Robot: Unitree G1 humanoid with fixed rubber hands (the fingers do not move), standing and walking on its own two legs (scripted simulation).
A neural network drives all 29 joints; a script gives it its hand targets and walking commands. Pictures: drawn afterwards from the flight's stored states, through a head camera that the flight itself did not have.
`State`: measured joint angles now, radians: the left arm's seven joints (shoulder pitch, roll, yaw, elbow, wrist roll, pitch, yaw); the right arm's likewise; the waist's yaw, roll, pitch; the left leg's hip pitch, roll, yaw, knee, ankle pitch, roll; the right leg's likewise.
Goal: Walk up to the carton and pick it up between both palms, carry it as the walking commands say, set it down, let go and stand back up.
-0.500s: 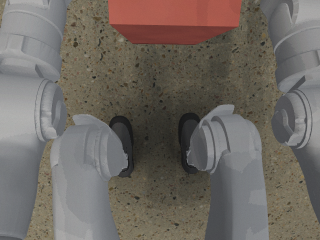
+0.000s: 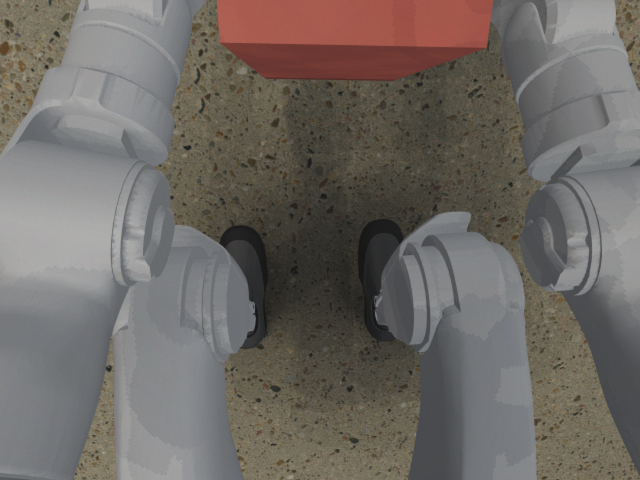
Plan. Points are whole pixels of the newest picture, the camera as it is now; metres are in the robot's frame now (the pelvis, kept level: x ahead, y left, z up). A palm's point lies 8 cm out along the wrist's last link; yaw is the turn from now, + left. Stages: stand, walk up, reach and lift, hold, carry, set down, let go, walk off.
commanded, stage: reach and lift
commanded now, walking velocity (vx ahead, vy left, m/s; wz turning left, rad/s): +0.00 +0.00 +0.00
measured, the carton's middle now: out of the picture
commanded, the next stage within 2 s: none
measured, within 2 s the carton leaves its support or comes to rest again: leaves its support in 0.74 s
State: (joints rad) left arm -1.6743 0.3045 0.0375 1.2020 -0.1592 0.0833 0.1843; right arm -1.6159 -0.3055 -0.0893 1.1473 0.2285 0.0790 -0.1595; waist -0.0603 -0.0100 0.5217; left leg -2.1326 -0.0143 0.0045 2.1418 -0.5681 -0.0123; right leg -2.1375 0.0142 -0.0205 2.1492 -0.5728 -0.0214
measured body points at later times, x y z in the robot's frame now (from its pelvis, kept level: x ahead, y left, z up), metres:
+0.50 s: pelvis +0.00 +0.01 -0.02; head +0.38 -0.01 +0.21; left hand +0.60 +0.10 -0.18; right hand +0.57 -0.18 -0.18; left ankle +0.12 +0.13 -0.36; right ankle +0.12 -0.11 -0.36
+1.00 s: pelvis +0.00 +0.01 +0.02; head +0.37 -0.02 +0.26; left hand +0.60 +0.10 -0.12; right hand +0.57 -0.17 -0.13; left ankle +0.12 +0.13 -0.36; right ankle +0.12 -0.11 -0.36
